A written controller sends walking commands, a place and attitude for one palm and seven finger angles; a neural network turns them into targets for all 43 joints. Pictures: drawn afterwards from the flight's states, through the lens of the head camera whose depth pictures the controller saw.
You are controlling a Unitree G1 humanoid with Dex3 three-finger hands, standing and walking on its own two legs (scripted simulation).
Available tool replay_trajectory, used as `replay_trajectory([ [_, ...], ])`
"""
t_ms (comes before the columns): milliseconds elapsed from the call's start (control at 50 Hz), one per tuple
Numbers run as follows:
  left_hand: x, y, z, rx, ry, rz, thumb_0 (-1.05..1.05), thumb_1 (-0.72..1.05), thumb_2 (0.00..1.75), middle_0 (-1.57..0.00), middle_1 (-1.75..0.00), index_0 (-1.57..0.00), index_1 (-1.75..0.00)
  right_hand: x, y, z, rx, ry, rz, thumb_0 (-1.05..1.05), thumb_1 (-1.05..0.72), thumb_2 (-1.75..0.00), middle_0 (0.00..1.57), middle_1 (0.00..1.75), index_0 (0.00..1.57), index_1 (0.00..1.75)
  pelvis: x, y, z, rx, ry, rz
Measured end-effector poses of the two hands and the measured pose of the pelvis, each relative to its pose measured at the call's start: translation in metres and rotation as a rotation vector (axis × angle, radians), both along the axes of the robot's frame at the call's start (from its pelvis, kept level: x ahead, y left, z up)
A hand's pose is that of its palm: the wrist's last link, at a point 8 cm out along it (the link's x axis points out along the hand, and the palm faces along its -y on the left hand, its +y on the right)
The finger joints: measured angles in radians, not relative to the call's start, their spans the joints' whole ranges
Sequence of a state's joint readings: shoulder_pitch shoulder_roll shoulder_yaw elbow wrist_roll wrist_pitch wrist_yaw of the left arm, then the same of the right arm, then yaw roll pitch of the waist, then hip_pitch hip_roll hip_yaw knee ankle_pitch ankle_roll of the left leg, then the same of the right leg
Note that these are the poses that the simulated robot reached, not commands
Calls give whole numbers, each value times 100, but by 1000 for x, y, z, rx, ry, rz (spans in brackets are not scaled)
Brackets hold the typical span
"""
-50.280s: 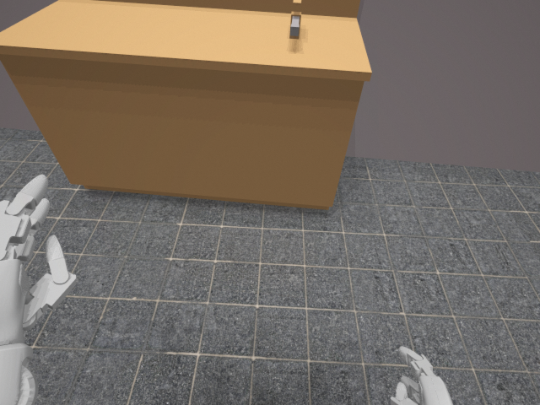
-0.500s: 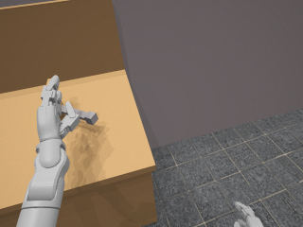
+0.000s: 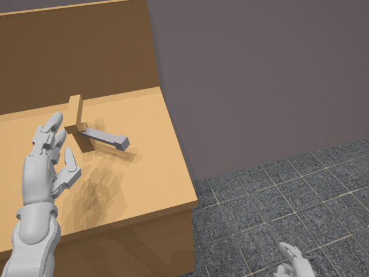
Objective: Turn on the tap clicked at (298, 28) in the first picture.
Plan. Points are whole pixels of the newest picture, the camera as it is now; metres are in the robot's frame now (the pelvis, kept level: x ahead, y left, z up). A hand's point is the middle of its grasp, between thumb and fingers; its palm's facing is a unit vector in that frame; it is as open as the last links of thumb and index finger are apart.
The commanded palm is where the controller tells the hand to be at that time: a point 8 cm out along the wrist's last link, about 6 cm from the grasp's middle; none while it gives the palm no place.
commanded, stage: draw the hand back beside the body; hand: left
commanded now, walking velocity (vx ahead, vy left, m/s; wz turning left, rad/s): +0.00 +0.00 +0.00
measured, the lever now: (121, 142) +0.40 +0.22 +0.07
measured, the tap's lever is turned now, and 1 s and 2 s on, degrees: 52 52 52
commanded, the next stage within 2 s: step back with the hand held close in 0.56 s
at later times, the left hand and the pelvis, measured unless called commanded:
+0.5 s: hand (53, 191) +0.20 +0.26 +0.15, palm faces +0.44 -0.84 -0.33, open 7.4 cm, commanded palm +0.16 +0.29 +0.17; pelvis +0.00 +0.01 +0.00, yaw +0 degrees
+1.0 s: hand (61, 197) +0.20 +0.24 +0.14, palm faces +0.32 -0.83 -0.46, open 7.4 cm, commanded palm +0.15 +0.29 +0.17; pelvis -0.01 +0.01 +0.00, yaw -1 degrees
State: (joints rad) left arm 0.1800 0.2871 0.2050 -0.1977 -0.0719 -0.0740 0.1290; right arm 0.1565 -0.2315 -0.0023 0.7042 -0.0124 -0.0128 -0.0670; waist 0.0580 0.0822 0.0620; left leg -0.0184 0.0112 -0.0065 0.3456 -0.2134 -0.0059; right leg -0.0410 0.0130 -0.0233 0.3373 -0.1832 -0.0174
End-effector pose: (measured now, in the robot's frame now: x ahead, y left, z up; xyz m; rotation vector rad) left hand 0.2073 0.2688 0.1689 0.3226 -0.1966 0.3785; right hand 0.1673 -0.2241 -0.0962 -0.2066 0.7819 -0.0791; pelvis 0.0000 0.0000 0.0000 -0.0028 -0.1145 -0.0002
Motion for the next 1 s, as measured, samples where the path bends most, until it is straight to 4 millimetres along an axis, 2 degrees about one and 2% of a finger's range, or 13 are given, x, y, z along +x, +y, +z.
replay_trajectory([
  [160,-18,5,-3,30,29,-16,2,90,90,-20,-28,-21,-29,1,6,6,5,-34,-17,1,-90,-90,20,30,20,30,1,7,0,-2,0,-10],
  [380,-48,22,-2,63,49,52,2,89,90,-20,-30,-21,-30,6,15,8,-1,-53,11,1,-90,-90,20,30,20,30,2,12,-1,-5,2,-1],
  [600,-41,20,-2,49,41,54,2,89,90,-20,-30,-21,-30,13,20,9,0,-66,31,1,-90,-90,20,30,20,30,4,11,-1,-4,4,4],
  [700,-37,17,-1,55,46,39,2,89,90,-21,-30,-21,-30,14,17,9,2,-66,24,1,-90,-90,20,30,20,30,6,9,-1,-4,8,2],
  [800,-32,23,7,128,45,38,2,89,90,-21,-30,-21,-30,14,11,8,0,-48,-7,1,-90,-90,20,30,20,30,4,9,-1,-13,61,0],
  [900,-33,19,-2,143,116,8,2,89,90,-20,-30,-21,-30,8,2,7,-8,-35,-60,1,-90,-90,20,30,20,30,-1,13,-3,-7,101,-10],
  [1000,-43,15,-8,152,154,-24,2,89,90,-21,-30,-21,-30,-5,-4,7,-23,-25,-99,1,-90,-90,20,30,20,30,-11,15,-5,0,112,-12],
])
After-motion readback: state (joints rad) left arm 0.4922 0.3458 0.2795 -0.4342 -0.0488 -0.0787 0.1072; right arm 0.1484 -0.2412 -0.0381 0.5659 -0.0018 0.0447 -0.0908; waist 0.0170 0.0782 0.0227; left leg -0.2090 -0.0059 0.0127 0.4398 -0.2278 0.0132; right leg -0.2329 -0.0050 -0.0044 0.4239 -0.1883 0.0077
